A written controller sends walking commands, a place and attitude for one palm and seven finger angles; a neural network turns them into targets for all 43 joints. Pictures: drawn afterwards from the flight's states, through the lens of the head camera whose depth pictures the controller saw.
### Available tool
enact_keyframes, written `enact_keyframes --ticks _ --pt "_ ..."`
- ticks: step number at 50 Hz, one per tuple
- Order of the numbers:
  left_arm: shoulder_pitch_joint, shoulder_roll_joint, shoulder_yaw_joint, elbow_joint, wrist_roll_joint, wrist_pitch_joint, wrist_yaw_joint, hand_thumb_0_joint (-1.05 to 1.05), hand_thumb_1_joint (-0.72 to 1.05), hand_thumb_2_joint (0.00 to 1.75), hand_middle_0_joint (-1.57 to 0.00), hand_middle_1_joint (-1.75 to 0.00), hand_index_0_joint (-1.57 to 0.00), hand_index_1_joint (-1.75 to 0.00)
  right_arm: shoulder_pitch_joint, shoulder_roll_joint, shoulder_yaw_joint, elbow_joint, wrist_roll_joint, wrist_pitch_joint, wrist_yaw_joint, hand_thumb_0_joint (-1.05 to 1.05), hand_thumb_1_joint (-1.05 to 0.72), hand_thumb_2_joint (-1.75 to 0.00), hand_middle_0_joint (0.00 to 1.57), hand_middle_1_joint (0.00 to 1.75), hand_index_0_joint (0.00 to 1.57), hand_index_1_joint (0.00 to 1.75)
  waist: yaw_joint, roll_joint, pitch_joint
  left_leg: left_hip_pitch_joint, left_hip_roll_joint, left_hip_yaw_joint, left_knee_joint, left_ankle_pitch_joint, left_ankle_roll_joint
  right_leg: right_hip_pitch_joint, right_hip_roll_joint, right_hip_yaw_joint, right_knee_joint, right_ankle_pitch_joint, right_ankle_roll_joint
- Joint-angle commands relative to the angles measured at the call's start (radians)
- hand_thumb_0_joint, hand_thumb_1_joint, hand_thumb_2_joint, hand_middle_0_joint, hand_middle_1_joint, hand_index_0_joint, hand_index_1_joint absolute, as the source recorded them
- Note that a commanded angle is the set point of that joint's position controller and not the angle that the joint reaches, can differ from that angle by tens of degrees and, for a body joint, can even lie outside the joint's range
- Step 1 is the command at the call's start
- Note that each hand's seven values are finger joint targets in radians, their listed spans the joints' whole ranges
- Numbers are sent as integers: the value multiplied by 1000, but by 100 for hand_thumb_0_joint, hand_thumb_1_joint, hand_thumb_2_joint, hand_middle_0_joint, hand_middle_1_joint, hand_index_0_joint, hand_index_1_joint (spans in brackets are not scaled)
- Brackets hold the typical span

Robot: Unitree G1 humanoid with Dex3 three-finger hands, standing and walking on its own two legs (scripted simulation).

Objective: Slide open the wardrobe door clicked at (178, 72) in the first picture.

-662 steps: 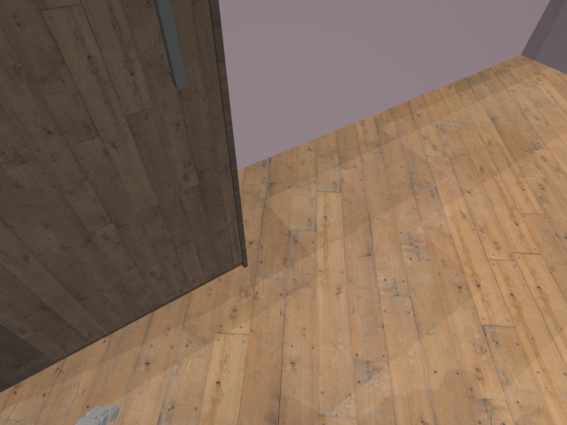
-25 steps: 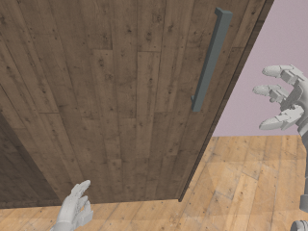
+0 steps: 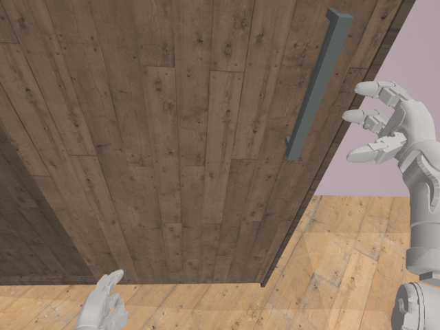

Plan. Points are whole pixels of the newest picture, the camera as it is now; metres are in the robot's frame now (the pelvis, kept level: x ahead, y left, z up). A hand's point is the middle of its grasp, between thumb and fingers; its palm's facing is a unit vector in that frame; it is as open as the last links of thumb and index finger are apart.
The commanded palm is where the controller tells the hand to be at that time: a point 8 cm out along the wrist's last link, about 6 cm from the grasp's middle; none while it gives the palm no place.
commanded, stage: move the hooked fingers beside the handle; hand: right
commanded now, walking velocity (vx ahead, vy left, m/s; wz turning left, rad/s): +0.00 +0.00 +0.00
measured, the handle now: (308, 94) +0.47 -0.12 +0.24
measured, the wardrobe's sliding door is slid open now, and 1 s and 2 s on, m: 0.00 0.00 0.00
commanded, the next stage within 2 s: feel for the door with the fingertips in 1.12 s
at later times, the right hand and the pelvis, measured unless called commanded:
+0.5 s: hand (351, 113) +0.41 -0.18 +0.24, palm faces -0.04 +1.00 -0.03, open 14.0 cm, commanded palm +0.38 -0.23 +0.24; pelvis +0.00 +0.00 +0.00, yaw +1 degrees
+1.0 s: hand (355, 118) +0.41 -0.19 +0.24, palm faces -0.02 +1.00 -0.02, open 14.0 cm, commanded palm +0.38 -0.24 +0.24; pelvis +0.00 +0.00 +0.00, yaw +1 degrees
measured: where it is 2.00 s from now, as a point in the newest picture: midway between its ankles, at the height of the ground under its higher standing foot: outside the picture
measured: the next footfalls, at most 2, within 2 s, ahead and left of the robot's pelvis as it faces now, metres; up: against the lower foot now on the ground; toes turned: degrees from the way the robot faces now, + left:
none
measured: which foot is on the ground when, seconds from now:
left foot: down 0.00-1.00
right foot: down 0.00-1.00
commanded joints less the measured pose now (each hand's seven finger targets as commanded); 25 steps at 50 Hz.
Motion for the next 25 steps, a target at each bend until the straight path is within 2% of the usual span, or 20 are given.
enact_keyframes --ticks 1,3,5,7,9,10,11,12,13,15,16,18,19,20,22,23,24,25 --pt "-117 113 50 -159 4 -50 5 0 90 90 -20 -30 -20 -30 -478 -258 -70 -186 6 -84 -14 0 50 -30 30 120 30 120 2 25 -265 133 11 -41 -34 292 19 28 -1 39 -44 303 -27" --pt "-110 113 55 -160 4 -50 4 0 90 90 -20 -30 -20 -30 -483 -250 -59 -195 4 -98 -22 0 50 -30 30 120 30 120 2 28 -270 134 9 -41 -34 303 20 43 -7 41 -41 324 -28" --pt "-99 115 54 -147 4 -50 6 0 90 90 -20 -30 -20 -30 -532 -237 -48 -168 7 -105 -25 0 50 -30 30 120 30 120 17 40 -257 121 7 -40 -40 297 19 39 -6 41 -47 308 -28" --pt "-93 113 57 -147 5 -52 6 0 90 90 -20 -30 -20 -30 -538 -217 -39 -166 4 -109 -30 0 50 -30 30 120 30 120 14 24 -275 124 7 -38 -32 316 22 50 -5 39 -43 329 -28" --pt "-90 115 58 -146 8 -50 4 0 90 90 -20 -30 -20 -30 -518 -238 -64 -152 3 -111 -38 0 50 -30 30 120 30 120 4 33 -283 139 7 -42 -35 330 20 45 -5 35 -44 337 -28" --pt "-83 117 57 -140 7 -45 5 0 90 90 -20 -30 -20 -30 -516 -259 -78 -113 -1 -107 -43 0 50 -30 30 120 30 120 5 54 -270 141 7 -42 -37 321 20 25 -4 36 -47 322 -29" --pt "-80 119 58 -133 7 -42 7 0 90 90 -20 -30 -20 -30 -532 -252 -71 -77 -2 -103 -45 0 50 -30 30 120 30 120 13 79 -247 128 7 -44 -45 297 16 8 -4 32 -50 289 -32" --pt "-75 120 59 -127 4 -39 8 0 90 90 -20 -30 -20 -30 -546 -248 -62 -52 -6 -104 -47 0 50 -30 30 120 30 120 20 75 -224 114 7 -46 -51 277 15 -1 -6 29 -53 270 -32" --pt "-70 122 62 -132 6 -36 6 0 90 90 -20 -30 -20 -30 -539 -246 -55 -52 -8 -111 -49 0 50 -30 30 120 30 120 14 66 -225 115 8 -46 -53 265 16 -1 -7 33 -57 268 -31" --pt "-62 121 63 -133 8 -39 8 0 90 90 -20 -30 -20 -30 -599 -282 -77 -73 -18 -132 -56 0 50 -30 30 120 30 120 19 44 -276 137 9 -53 -48 300 19 21 -5 30 -51 296 -34" --pt "-59 120 63 -134 9 -39 8 0 90 90 -20 -30 -20 -30 -611 -267 -63 -77 -18 -142 -53 0 50 -30 30 120 30 120 22 40 -292 148 9 -52 -42 319 20 28 -5 30 -49 311 -34" --pt "-58 119 66 -145 10 -40 4 0 90 90 -20 -30 -20 -30 -580 -275 -71 -108 -17 -165 -45 0 50 -30 30 120 30 120 11 35 -329 176 9 -51 -34 363 22 51 -9 30 -44 360 -34" --pt "-62 115 64 -151 10 -42 3 0 90 90 -20 -30 -20 -30 -581 -260 -68 -127 -14 -172 -40 0 50 -30 30 120 30 120 10 12 -342 186 9 -52 -29 386 24 59 -7 29 -44 380 -33" --pt "-61 113 65 -151 10 -45 1 0 90 90 -20 -30 -20 -30 -567 -247 -64 -131 -9 -173 -35 0 50 -30 30 120 30 120 10 14 -343 185 8 -49 -28 401 24 67 -8 30 -43 393 -31" --pt "-63 115 64 -145 6 -44 0 0 90 90 -20 -30 -20 -30 -526 -202 -41 -92 0 -157 -26 0 50 -30 30 120 30 120 12 46 -291 158 5 -42 -32 383 22 47 -10 26 -48 371 -30" --pt "-64 118 67 -146 4 -40 -3 0 90 90 -20 -30 -20 -30 -485 -199 -40 -77 0 -145 -26 0 50 -30 30 120 30 120 4 45 -262 144 3 -41 -38 370 23 42 -13 26 -52 366 -30" --pt "-67 118 65 -145 3 -38 -4 0 90 90 -20 -30 -20 -30 -483 -186 -33 -74 3 -134 -27 0 50 -30 30 120 30 120 8 50 -247 129 1 -39 -40 350 21 34 -12 25 -56 345 -30" --pt "-67 121 67 -144 4 -38 -4 0 90 90 -20 -30 -20 -30 -488 -215 -56 -82 2 -125 -32 0 50 -30 30 120 30 120 4 46 -245 128 3 -41 -43 333 21 25 -10 26 -58 326 -29"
